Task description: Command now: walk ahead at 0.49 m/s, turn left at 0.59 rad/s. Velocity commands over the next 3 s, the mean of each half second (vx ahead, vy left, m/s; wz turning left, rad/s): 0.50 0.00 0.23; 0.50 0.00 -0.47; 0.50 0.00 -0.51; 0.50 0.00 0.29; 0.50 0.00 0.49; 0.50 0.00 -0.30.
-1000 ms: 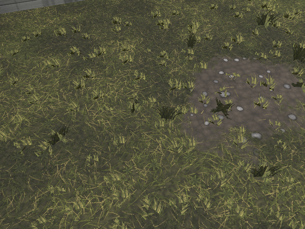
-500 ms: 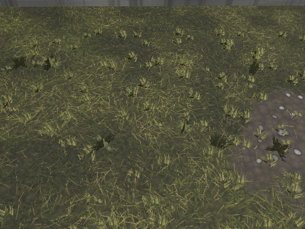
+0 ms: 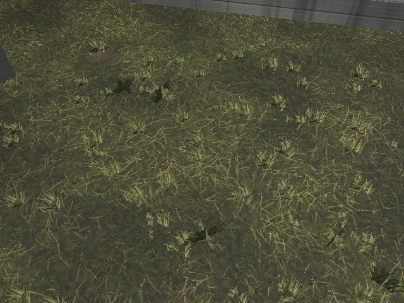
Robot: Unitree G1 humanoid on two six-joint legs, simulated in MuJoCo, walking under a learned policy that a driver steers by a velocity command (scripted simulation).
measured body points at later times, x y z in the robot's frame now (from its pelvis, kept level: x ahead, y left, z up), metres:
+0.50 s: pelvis +0.26 +0.09 +0.00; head +0.29 +0.10 +0.45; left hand +0.28 +0.37 -0.14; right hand +0.43 -0.16 -0.09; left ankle +0.30 +0.19 -0.74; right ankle +0.18 -0.09 -0.64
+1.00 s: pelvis +0.53 +0.03 -0.02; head +0.57 +0.01 +0.43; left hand +0.74 +0.26 -0.12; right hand +0.54 -0.26 -0.14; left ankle +0.38 +0.20 -0.63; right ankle +0.59 -0.05 -0.74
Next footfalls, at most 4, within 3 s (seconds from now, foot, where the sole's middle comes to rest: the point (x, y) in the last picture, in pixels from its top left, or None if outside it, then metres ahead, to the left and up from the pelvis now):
0.36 left None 0.34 0.20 -0.77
0.92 right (228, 253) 0.63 -0.06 -0.77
1.42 left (204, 174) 0.97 0.02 -0.77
1.86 right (276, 159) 1.04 -0.28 -0.77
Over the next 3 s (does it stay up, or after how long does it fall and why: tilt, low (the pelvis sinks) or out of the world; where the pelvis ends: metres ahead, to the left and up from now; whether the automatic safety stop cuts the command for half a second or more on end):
stays up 1.56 -0.20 -0.01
